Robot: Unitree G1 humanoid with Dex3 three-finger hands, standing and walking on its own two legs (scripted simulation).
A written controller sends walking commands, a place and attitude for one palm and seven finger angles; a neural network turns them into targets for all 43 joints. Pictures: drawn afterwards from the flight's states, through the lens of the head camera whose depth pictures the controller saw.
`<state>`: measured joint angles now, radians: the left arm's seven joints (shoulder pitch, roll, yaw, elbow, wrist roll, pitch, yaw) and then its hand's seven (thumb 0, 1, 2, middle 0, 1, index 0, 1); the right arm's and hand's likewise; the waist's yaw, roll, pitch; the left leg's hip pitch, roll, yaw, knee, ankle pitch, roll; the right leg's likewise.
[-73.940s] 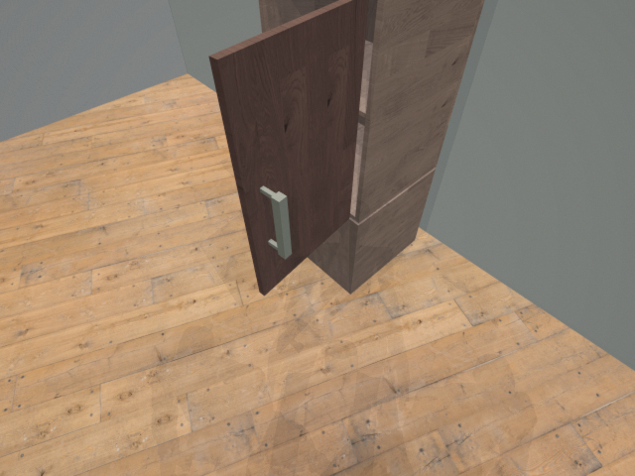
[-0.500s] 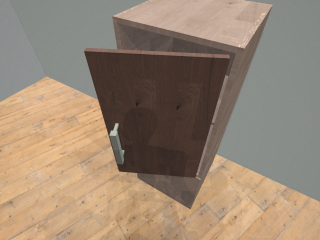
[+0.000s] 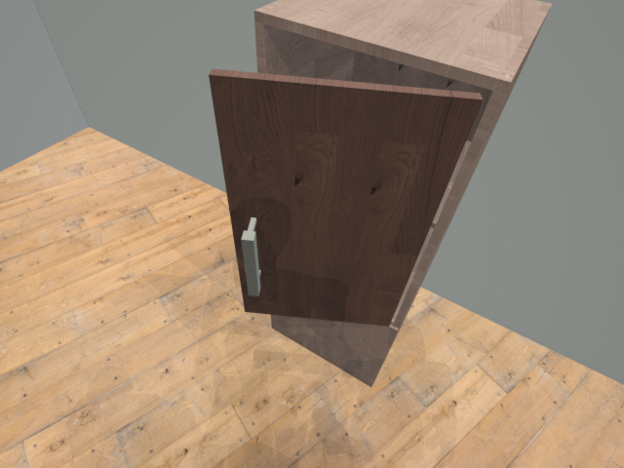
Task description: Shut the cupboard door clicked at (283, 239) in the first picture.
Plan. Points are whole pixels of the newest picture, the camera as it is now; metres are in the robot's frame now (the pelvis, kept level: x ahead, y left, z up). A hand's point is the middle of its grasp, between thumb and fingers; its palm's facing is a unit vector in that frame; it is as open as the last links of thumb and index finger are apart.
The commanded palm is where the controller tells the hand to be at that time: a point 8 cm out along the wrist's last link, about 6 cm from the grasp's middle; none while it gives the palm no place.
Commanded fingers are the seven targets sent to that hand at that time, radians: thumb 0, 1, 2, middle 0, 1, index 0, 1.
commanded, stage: shuffle to correct the standing spot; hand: left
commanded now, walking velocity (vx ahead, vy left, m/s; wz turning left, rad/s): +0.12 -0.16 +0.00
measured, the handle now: (253, 258) +0.49 +0.14 -0.10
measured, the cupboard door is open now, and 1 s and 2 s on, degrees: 26 26 26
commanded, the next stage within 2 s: come to a stop and stand still in 0.46 s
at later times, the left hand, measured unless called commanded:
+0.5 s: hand out of the picture -0.05 +0.12 -0.17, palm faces +0.07 -0.98 -0.16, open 7.4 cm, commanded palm none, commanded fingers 0.00 0.90 0.90 -0.20 -0.30 -0.20 -0.30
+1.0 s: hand out of the picture +0.03 +0.16 -0.18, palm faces +0.02 -0.98 -0.19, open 7.3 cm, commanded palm none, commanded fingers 0.00 0.90 0.90 -0.20 -0.30 -0.20 -0.30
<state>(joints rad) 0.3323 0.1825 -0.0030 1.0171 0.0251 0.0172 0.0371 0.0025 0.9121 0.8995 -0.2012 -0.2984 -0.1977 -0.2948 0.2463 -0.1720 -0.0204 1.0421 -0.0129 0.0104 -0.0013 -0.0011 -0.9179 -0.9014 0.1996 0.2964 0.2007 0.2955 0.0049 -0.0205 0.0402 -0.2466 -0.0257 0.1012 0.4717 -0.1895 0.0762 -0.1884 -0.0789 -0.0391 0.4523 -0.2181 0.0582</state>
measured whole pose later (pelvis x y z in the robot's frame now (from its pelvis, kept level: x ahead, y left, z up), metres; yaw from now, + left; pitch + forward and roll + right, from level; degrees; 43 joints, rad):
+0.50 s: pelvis +0.01 -0.03 +0.01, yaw -1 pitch +0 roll +0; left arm 0.44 0.10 0.03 1.07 0.03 0.02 0.03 0.00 0.91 0.90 -0.20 -0.30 -0.20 -0.29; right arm 0.29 -0.14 -0.06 1.09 -0.02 0.03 -0.02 0.00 -0.91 -0.90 0.20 0.30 0.20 0.30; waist 0.01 0.01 0.00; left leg -0.42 0.05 0.08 0.92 -0.37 0.01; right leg -0.15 0.03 -0.13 0.39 -0.24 -0.07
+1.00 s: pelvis +0.03 -0.01 +0.00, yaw -2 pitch -1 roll +0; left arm 0.30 0.15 0.03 1.04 0.02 0.03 0.05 0.01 0.92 0.90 -0.20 -0.30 -0.20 -0.29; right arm 0.22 -0.14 -0.04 1.09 -0.01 0.00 -0.06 0.00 -0.95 -0.90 0.20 0.30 0.20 0.30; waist 0.00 -0.02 0.08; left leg -0.21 -0.01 0.17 0.48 -0.27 0.08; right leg -0.16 -0.02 -0.10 0.50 -0.32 -0.01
